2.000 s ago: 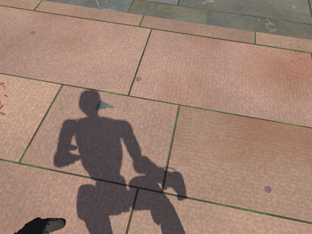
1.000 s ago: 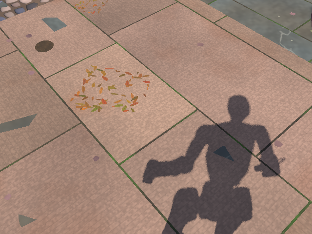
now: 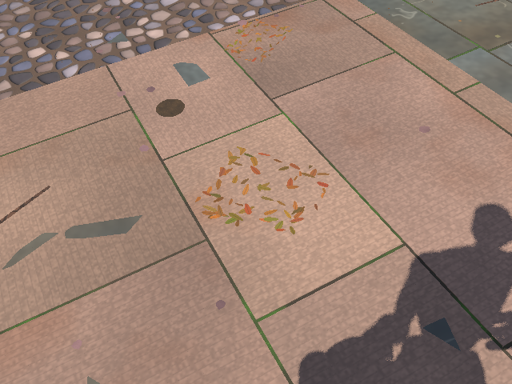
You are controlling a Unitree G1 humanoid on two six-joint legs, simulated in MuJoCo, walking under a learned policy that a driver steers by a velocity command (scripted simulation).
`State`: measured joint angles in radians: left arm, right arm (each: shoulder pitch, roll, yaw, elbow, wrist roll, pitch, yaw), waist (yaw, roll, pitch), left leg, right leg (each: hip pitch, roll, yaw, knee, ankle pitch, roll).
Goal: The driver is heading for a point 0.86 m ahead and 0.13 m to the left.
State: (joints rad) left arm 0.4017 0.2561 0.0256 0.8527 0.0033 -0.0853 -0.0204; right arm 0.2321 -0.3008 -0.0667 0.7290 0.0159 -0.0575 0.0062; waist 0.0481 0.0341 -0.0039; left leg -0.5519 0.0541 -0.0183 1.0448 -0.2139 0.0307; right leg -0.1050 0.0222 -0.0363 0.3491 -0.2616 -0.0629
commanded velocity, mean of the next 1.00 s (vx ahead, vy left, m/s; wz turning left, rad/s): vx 0.48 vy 0.00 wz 0.04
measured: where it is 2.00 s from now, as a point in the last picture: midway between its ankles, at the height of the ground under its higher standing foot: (291, 261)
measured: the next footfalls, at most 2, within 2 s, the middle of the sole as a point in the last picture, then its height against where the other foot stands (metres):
left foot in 0.32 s outside the picture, level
right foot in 0.82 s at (340, 335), level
